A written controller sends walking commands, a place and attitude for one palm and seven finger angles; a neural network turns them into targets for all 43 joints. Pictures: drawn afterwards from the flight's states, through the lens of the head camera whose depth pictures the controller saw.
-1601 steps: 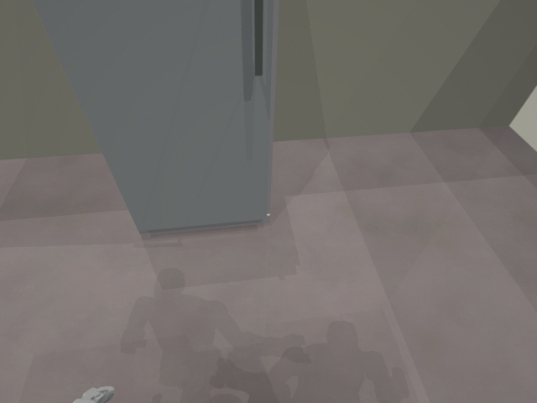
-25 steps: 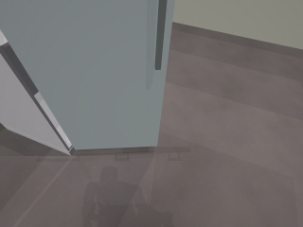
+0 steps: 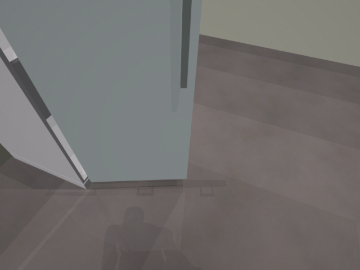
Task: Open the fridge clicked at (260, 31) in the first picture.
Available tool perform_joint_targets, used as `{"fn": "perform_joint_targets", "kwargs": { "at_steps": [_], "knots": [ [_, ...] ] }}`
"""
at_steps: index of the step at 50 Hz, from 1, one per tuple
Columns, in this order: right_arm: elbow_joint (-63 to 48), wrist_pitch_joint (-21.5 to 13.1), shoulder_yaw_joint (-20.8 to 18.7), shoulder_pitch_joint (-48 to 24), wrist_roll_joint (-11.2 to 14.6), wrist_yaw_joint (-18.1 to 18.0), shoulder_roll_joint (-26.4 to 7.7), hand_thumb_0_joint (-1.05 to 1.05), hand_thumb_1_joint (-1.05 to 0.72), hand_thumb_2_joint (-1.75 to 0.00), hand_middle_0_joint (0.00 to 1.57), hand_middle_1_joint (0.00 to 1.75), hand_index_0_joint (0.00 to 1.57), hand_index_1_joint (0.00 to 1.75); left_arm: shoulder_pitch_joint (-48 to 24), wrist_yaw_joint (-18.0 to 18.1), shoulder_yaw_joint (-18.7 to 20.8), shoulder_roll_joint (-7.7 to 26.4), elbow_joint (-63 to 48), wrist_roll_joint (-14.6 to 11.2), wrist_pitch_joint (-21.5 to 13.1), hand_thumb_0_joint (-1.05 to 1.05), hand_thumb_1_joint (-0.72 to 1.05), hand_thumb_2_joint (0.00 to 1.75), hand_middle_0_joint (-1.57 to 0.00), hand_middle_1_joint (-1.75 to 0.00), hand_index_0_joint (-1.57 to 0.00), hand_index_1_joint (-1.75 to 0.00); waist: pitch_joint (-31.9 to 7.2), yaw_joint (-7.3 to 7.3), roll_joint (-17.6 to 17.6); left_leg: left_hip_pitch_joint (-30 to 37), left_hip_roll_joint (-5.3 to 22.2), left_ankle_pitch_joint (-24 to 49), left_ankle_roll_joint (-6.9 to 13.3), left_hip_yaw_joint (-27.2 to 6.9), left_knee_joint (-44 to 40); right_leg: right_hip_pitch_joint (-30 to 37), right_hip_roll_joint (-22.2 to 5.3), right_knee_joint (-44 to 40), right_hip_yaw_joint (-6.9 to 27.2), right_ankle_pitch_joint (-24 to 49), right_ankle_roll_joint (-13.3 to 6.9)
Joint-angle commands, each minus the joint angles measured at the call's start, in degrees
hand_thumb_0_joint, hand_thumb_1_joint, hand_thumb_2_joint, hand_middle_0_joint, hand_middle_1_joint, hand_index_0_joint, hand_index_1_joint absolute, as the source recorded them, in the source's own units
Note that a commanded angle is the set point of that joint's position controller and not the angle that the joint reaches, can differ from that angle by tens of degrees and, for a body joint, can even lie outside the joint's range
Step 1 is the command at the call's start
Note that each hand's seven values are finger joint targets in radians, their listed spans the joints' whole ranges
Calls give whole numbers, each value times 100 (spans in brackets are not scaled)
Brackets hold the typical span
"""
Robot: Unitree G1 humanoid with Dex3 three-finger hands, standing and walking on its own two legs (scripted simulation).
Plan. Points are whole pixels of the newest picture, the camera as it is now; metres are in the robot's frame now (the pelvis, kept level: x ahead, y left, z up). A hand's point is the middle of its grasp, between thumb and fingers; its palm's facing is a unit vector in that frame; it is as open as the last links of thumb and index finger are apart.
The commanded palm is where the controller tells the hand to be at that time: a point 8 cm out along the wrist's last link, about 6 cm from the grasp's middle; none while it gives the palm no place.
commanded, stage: let the arm hang, fingers relaxed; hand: right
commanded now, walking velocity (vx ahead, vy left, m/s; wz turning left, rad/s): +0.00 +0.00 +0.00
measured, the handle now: (185, 10) +0.68 +0.04 +0.26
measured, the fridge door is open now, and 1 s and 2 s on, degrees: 65 65 65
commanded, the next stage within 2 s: look to check the result in 0.04 s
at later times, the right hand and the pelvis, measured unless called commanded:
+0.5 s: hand out of the picture +0.00 -0.17 -0.18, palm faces +0.02 +0.99 -0.17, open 7.3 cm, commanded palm none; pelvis +0.01 -0.01 +0.00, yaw +1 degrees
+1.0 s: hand out of the picture +0.02 -0.18 -0.18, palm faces +0.01 +0.98 -0.19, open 7.3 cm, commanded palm none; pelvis +0.02 -0.01 +0.00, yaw +0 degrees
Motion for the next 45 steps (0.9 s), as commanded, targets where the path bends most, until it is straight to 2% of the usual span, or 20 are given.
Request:
{"fn": "perform_joint_targets", "kwargs": {
  "at_steps": [1,8,19,21,26,30,38,45],
  "knots": [
    [-133,-99,-59,257,-7,-18,-474,0,-90,-90,20,30,20,30,330,75,97,525,-124,16,-68,0,90,90,-20,-30,-20,-30,175,-17,30,49,531,315,178,-451,-231,-335,-821,-571,636,523,-25],
    [-80,-87,-50,349,-18,-26,-410,0,-90,-90,20,30,20,30,348,74,104,492,-112,12,-66,0,90,90,-20,-30,-20,-30,275,-14,-15,-62,526,224,162,-443,-177,-387,-814,-611,654,338,-45],
    [-82,-117,-43,421,-24,-42,-411,0,-90,-90,20,30,20,30,325,75,122,485,-128,-8,-81,0,90,90,-20,-30,-20,-30,127,-8,69,-47,548,476,159,-476,-142,-191,-795,-446,590,703,-53],
    [-86,-108,-39,385,-22,-38,-391,0,-90,-90,20,30,20,30,298,76,111,482,-115,2,-77,0,90,90,-20,-30,-20,-30,217,5,13,-97,558,448,152,-472,-137,-220,-796,-487,591,666,-42],
    [-101,-104,-47,365,-25,-39,-417,0,-90,-90,20,30,20,30,260,77,108,507,-119,4,-91,0,90,90,-20,-30,-20,-30,154,0,-41,-49,551,558,148,-471,-78,-158,-808,-486,603,843,-42],
    [-111,-121,-57,339,-23,-41,-456,0,-90,-90,20,30,20,30,269,81,118,529,-125,-7,-102,0,90,90,-20,-30,-20,-30,10,15,116,61,576,785,150,-482,-58,-60,-803,-398,573,1071,-43],
    [-135,-117,-49,272,-13,-39,-488,0,-90,-90,20,30,20,30,223,75,110,551,-88,4,-88,0,90,90,-20,-30,-20,-30,156,10,21,53,579,712,151,-474,-106,-101,-795,-458,571,1004,-18],
    [-150,-115,-62,248,-12,-40,-531,0,-90,-90,20,30,20,30,204,81,103,576,-83,-3,-100,0,90,90,-20,-30,-20,-30,47,5,16,133,596,830,159,-459,-86,11,-811,-435,553,1203,-13]
  ]
}}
